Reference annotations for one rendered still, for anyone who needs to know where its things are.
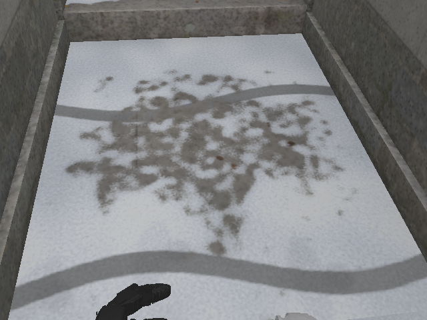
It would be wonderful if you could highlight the left robot hand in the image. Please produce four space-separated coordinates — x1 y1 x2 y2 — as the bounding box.
95 283 171 320

